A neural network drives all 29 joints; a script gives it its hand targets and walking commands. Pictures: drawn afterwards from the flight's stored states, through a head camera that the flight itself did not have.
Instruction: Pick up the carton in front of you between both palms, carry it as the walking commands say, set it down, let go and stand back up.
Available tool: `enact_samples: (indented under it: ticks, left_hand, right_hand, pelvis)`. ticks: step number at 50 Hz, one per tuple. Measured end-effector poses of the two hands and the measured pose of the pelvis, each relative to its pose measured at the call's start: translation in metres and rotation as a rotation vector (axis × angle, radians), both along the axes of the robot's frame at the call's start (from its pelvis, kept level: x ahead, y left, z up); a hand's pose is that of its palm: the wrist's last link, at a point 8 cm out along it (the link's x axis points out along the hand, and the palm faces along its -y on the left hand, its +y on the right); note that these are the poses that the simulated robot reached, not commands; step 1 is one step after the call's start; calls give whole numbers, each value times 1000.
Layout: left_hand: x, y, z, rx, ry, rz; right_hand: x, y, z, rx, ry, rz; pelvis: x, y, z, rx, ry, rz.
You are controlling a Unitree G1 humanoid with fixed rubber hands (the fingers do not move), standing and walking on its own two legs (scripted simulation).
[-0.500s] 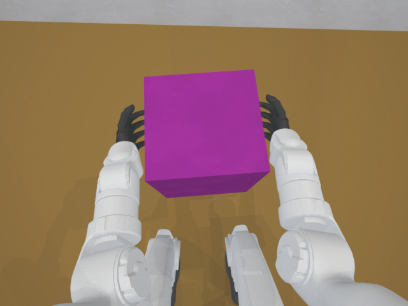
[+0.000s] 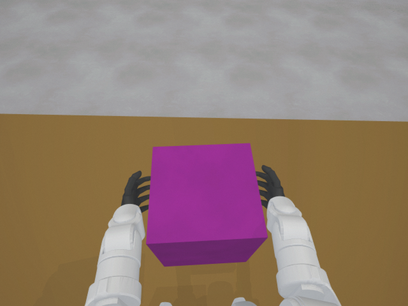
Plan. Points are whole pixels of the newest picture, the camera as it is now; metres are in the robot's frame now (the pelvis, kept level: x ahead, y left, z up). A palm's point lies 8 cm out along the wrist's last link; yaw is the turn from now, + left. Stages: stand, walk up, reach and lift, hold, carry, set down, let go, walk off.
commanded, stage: reach and lift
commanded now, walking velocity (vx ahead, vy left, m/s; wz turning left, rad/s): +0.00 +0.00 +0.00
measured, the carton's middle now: (203, 209) +0.34 -0.01 -0.09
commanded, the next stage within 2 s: hold in 1.26 s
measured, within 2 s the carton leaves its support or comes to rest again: neither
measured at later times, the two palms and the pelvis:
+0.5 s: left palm (118, 205) +0.29 +0.14 +0.06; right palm (286, 200) +0.29 -0.16 +0.06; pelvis +0.00 +0.00 +0.04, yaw +0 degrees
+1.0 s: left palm (118, 198) +0.30 +0.14 +0.07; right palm (288, 192) +0.30 -0.16 +0.07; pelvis +0.01 -0.01 +0.04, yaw +0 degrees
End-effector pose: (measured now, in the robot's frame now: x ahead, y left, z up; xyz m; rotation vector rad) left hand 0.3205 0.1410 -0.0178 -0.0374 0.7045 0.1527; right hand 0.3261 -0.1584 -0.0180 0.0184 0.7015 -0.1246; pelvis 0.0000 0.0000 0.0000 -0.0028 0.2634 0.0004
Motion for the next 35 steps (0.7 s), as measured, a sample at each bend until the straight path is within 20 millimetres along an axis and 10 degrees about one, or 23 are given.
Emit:
enact_samples:
  ticks: [14,35]
  left_hand:
    - [-19,3,73,43,-33,-61]
    - [-24,2,81,36,-25,-51]
  right_hand:
    - [-28,3,71,-22,-34,-7]
    - [-29,2,82,-22,-26,-1]
  pelvis:
    - [12,-1,35,0,-258,2]
    - [-1,-5,38,1,-329,5]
